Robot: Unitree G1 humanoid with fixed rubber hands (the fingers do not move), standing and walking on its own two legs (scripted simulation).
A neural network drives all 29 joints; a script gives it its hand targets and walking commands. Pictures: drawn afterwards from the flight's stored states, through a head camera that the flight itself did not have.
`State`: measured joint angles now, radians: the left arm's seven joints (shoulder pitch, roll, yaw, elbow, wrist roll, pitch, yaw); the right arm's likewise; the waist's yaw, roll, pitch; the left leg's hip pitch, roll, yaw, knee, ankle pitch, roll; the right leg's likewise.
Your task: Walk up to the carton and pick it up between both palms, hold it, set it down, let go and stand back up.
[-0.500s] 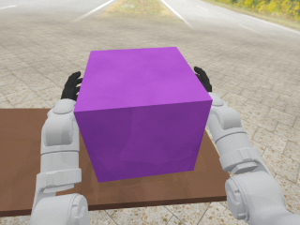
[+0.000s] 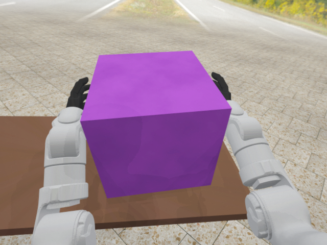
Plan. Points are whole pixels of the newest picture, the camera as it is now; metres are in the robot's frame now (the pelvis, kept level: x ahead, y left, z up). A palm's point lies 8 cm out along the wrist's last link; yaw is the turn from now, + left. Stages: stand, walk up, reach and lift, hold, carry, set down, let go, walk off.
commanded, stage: hold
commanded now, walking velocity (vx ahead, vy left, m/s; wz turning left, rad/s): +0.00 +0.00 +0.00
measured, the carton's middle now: (153, 118) +0.38 +0.01 +0.20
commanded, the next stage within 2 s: none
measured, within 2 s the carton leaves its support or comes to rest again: neither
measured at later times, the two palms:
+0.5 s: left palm (77, 110) +0.36 +0.18 +0.23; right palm (222, 103) +0.37 -0.15 +0.25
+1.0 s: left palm (76, 111) +0.36 +0.18 +0.23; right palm (221, 104) +0.37 -0.15 +0.25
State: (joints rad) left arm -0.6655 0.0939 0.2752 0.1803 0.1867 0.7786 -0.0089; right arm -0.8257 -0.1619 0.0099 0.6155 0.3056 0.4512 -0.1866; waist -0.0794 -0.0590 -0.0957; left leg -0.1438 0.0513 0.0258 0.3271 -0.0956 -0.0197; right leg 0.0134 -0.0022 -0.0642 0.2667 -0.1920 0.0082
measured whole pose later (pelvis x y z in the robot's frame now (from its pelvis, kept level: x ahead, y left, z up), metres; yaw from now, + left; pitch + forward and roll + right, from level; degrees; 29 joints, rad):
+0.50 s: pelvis +0.00 +0.00 +0.00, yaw +0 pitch -5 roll -1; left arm -0.67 0.09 0.29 0.18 0.18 0.78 -0.01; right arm -0.83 -0.16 0.01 0.61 0.29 0.46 -0.19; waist -0.07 -0.05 -0.09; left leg -0.14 0.05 0.02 0.32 -0.09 -0.02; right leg 0.01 0.00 -0.07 0.27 -0.19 0.01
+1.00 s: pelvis +0.00 +0.00 +0.00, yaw +0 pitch -6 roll -1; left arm -0.64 0.09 0.27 0.15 0.19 0.79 -0.01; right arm -0.81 -0.16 0.01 0.59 0.31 0.46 -0.19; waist -0.08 -0.06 -0.09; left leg -0.13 0.05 0.02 0.33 -0.10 -0.02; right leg 0.03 0.00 -0.06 0.26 -0.20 0.01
